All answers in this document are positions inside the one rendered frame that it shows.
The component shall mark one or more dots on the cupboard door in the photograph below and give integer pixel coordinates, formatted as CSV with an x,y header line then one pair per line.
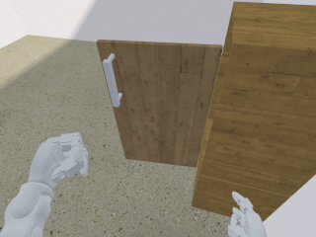
x,y
166,92

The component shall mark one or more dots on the robot left hand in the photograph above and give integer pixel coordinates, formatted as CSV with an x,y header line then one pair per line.
x,y
51,164

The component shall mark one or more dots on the robot right hand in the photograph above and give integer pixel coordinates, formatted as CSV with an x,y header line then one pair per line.
x,y
250,221

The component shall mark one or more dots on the handle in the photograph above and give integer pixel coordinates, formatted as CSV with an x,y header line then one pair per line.
x,y
111,80

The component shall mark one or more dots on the robot left forearm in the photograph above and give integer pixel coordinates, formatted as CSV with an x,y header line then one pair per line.
x,y
26,214

